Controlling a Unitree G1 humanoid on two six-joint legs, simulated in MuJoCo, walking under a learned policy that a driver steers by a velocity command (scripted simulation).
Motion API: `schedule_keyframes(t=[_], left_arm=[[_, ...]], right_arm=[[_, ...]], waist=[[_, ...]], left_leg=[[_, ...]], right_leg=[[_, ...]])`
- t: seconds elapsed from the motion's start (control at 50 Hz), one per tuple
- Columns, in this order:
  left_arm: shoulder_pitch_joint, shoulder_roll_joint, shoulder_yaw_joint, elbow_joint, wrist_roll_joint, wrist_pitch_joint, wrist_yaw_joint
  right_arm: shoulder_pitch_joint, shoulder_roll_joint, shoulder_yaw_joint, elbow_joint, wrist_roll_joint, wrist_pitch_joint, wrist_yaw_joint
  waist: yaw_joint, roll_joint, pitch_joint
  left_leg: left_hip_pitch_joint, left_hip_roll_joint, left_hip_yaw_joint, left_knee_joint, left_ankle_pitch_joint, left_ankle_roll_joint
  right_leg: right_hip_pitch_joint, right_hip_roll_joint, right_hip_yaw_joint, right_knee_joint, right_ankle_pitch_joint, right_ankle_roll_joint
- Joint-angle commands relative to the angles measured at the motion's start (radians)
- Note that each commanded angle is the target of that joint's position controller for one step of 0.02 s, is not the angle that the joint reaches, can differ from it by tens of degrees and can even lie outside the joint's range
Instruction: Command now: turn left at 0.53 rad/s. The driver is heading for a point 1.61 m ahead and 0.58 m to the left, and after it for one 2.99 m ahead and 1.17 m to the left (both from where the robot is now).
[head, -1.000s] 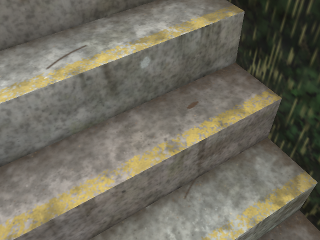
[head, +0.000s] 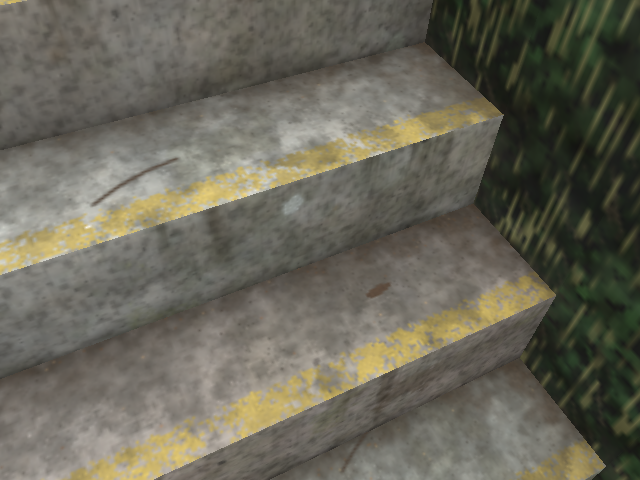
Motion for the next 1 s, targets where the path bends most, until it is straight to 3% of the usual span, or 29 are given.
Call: schedule_keyframes(t=[0.02, 0.04, 0.06, 0.08, 0.1, 0.12, 0.16, 0.22, 0.26, 0.34, 0.38, 0.42, 0.44, 0.46, 0.48, 0.5, 0.52, 0.56, 0.6, 0.68, 0.76, 0.82, 0.88, 0.9, 0.92, 0.94, 0.96, 0.98, 1.0], left_arm=[[0.032, 0.082, 0.018, -0.076, 0.011, -0.018, -0.005], [0.042, 0.091, 0.023, -0.077, 0.015, -0.022, -0.009], [0.07, 0.123, 0.033, -0.083, 0.035, -0.023, -0.011], [0.077, 0.172, 0.041, -0.117, 0.086, -0.012, -0.003], [0.049, 0.133, 0.028, -0.159, 0.113, -0.008, 0.009], [0.009, 0.079, 0.01, -0.193, 0.103, -0.004, 0.017], [-0.088, 0.072, -0.003, -0.212, 0.057, 0.003, 0.045], [-0.087, 0.082, -0.023, -0.216, 0.056, 0.008, 0.086], [-0.068, 0.088, -0.021, -0.221, 0.061, 0.006, 0.088], [-0.035, 0.129, 0.014, -0.201, 0.018, 0.034, 0.067], [-0.013, 0.163, 0.042, -0.21, 0.014, 0.032, 0.038], [-0.039, 0.121, 0.031, -0.197, 0.013, 0.033, 0.026], [-0.013, 0.088, 0.025, -0.172, 0.005, 0.035, 0.015], [-0.032, 0.053, 0.02, -0.181, 0.008, 0.027, 0.001], [-0.057, 0.034, 0.004, -0.211, 0.022, 0.011, 0.002], [-0.076, 0.042, 0.011, -0.192, 0.011, 0.002, -0.002], [-0.085, 0.05, 0.016, -0.201, 0.019, -0.014, -0.011], [-0.069, 0.03, -0.003, -0.199, 0.044, -0.031, -0.014], [-0.047, 0.029, -0.01, -0.183, 0.049, -0.04, -0.02], [-0.021, 0.001, -0.041, -0.156, 0.048, -0.061, -0.028], [-0.02, 0.006, -0.058, -0.153, 0.045, -0.067, -0.034], [0.058, 0.05, -0.042, -0.127, 0.035, -0.049, -0.016], [0.183, 0.076, -0.011, -0.089, 0.005, -0.052, 0.006], [0.244, 0.095, 0.005, -0.06, 0.014, -0.06, 0.003], [0.374, 0.134, 0.027, -0.016, 0.046, -0.083, -0.013], [0.44, 0.125, 0.02, 0.057, 0.055, -0.081, -0.033], [0.412, 0.141, 0.021, 0.024, 0.099, -0.063, -0.025], [0.439, 0.158, 0.035, 0.015, 0.106, -0.055, -0.016], [0.37, 0.112, 0.029, 0.005, 0.086, -0.057, -0.008]], right_arm=[[-0.117, -0.097, -0.011, -0.116, 0.009, -0.037, 0.007], [-0.124, -0.082, -0.005, -0.112, 0.013, -0.038, 0.008], [-0.142, -0.056, 0.0, -0.12, 0.014, -0.053, 0.02], [-0.039, -0.049, -0.004, -0.097, 0.031, -0.065, 0.027], [0.027, -0.1, -0.018, -0.049, 0.037, -0.083, 0.033], [0.015, -0.129, -0.03, -0.04, 0.047, -0.082, 0.038], [-0.037, -0.094, -0.021, -0.086, 0.037, -0.045, 0.033], [-0.091, -0.071, 0.014, -0.138, 0.027, -0.051, 0.039], [-0.075, -0.055, 0.029, -0.137, 0.026, -0.053, 0.031], [-0.101, -0.014, 0.074, -0.137, 0.034, -0.04, 0.021], [-0.109, -0.052, 0.061, -0.101, 0.033, -0.033, 0.032], [-0.052, -0.075, 0.03, -0.055, 0.027, -0.024, 0.032], [-0.058, -0.089, 0.017, -0.044, 0.017, -0.022, 0.033], [-0.031, -0.18, -0.016, -0.047, -0.001, -0.029, 0.04], [0.014, -0.295, -0.041, -0.108, -0.024, -0.044, 0.04], [-0.011, -0.269, -0.03, -0.138, -0.029, -0.067, 0.055], [-0.059, -0.229, -0.023, -0.131, -0.001, -0.076, 0.052], [-0.088, -0.183, -0.014, -0.098, 0.022, -0.047, 0.043], [-0.104, -0.132, 0.003, -0.103, 0.007, -0.043, 0.037], [-0.004, -0.141, -0.01, -0.067, -0.003, -0.046, 0.031], [-0.033, -0.155, -0.017, -0.063, 0.009, -0.049, 0.033], [-0.143, -0.165, -0.011, -0.087, 0.002, -0.066, 0.035], [-0.118, -0.107, 0.011, -0.061, -0.001, -0.077, 0.031], [-0.13, -0.078, 0.021, -0.065, -0.001, -0.085, 0.038], [-0.2, -0.032, 0.036, -0.097, 0.002, -0.106, 0.056], [-0.26, 0.042, 0.059, -0.115, -0.006, -0.148, 0.077], [-0.032, 0.016, 0.037, -0.039, 0.022, -0.185, 0.106], [0.069, -0.026, 0.037, 0.0, 0.054, -0.197, 0.119], [-0.065, -0.046, 0.034, -0.05, 0.079, -0.194, 0.123]], waist=[[0.064, 0.232, -0.124], [0.071, 0.181, -0.157], [0.091, 0.018, -0.182], [0.075, -0.232, -0.246], [0.069, -0.202, -0.301], [0.068, -0.101, -0.235], [0.007, -0.055, -0.079], [0.017, 0.007, -0.047], [0.024, -0.052, -0.073], [0.037, -0.164, -0.088], [0.087, -0.151, -0.154], [0.071, -0.13, -0.133], [0.08, -0.04, -0.09], [0.072, 0.181, -0.077], [0.015, 0.36, -0.174], [-0.008, 0.205, -0.196], [0.03, 0.15, -0.067], [0.063, 0.13, 0.023], [0.081, 0.125, -0.008], [0.048, 0.143, -0.069], [0.064, 0.162, -0.027], [0.124, 0.213, -0.057], [0.152, 0.229, -0.03], [0.171, 0.176, -0.048], [0.227, 0.018, -0.1], [0.205, -0.167, -0.118], [0.102, -0.225, -0.156], [0.108, -0.174, -0.233], [0.11, -0.12, -0.07]], left_leg=[[0.098, 0.206, -0.275, -0.103, 0.529, 0.151], [0.035, 0.185, -0.275, -0.049, 0.483, 0.136], [-0.131, 0.107, -0.182, 0.151, 0.288, 0.098], [-0.375, -0.035, -0.048, 0.418, -0.234, 0.019], [-0.396, -0.015, 0.009, 0.775, -0.362, -0.082], [-0.449, 0.015, 0.025, 1.021, -0.317, -0.132], [-0.528, 0.061, 0.001, 1.252, -0.179, -0.16], [-0.541, 0.042, 0.052, 1.262, 0.082, -0.197], [-0.508, 0.065, 0.078, 1.129, 0.126, -0.204], [-0.307, 0.104, 0.192, 0.469, -0.13, -0.132], [-0.2, 0.105, 0.244, 0.291, -0.148, -0.076], [-0.084, 0.097, 0.23, 0.087, -0.016, -0.015], [-0.065, 0.082, 0.195, -0.033, 0.058, 0.012], [0.09, 0.204, -0.07, -0.057, 0.398, 0.081], [0.125, 0.39, -0.498, -0.211, 0.31, 0.289], [0.075, 0.404, -0.607, -0.291, -0.145, 0.334], [0.037, 0.358, -0.559, -0.319, -0.42, 0.288], [-0.025, 0.279, -0.443, -0.279, -0.425, 0.242], [-0.069, 0.232, -0.355, -0.252, -0.331, 0.233], [0.078, 0.215, -0.349, -0.247, -0.206, 0.243], [-0.005, 0.191, -0.319, -0.268, -0.198, 0.245], [-0.183, 0.194, -0.288, -0.316, -0.097, 0.244], [-0.117, 0.182, -0.249, -0.197, 0.056, 0.239], [-0.093, 0.13, -0.174, -0.01, 0.283, 0.199], [-0.189, 0.027, -0.066, 0.355, 0.477, 0.117], [-0.456, -0.053, -0.001, 0.714, 0.014, 0.053], [-0.7, -0.131, -0.068, 1.182, -0.122, -0.027], [-0.806, -0.104, -0.116, 1.429, -0.103, -0.066], [-0.974, -0.054, -0.09, 1.594, -0.096, -0.082]], right_leg=[[0.177, -0.037, 0.049, -0.315, 0.229, -0.054], [0.285, -0.069, 0.075, -0.328, 0.306, -0.072], [0.434, -0.164, 0.155, -0.307, 0.57, -0.118], [0.593, -0.383, 0.388, -0.332, 0.827, -0.3], [0.519, -0.519, 0.537, -0.393, 0.734, -0.444], [0.413, -0.49, 0.494, -0.407, 0.524, -0.461], [0.205, -0.357, 0.334, -0.424, 0.117, -0.365], [0.154, -0.28, 0.184, -0.382, 0.118, -0.365], [0.154, -0.285, 0.138, -0.377, 0.092, -0.368], [0.142, -0.26, 0.028, -0.379, 0.066, -0.335], [0.207, -0.378, 0.11, -0.421, 0.026, -0.355], [0.165, -0.372, 0.072, -0.285, 0.047, -0.297], [0.13, -0.321, 0.0, -0.139, 0.028, -0.243], [-0.132, -0.228, -0.079, 0.227, -0.083, -0.15], [-0.336, -0.076, 0.003, 0.577, -0.227, -0.065], [-0.394, -0.068, 0.147, 0.845, -0.144, -0.049], [-0.487, -0.079, 0.172, 0.881, -0.065, -0.047], [-0.521, -0.08, 0.125, 0.905, 0.09, -0.027], [-0.446, -0.064, 0.082, 0.957, 0.196, -0.028], [-0.487, -0.047, 0.043, 0.914, 0.23, -0.057], [-0.373, -0.041, 0.019, 0.619, 0.139, -0.083], [-0.032, -0.032, -0.016, 0.351, 0.06, -0.129], [0.132, -0.058, -0.038, -0.174, 0.061, -0.175], [0.222, -0.069, -0.01, -0.316, 0.156, -0.188], [0.447, -0.149, 0.111, -0.463, 0.332, -0.227], [0.636, -0.253, 0.23, -0.407, 0.936, -0.227], [0.753, -0.425, 0.44, -0.253, 1.38, -0.351], [0.756, -0.502, 0.628, -0.359, 0.863, -0.489], [0.691, -0.469, 0.534, -0.429, 0.455, -0.502]])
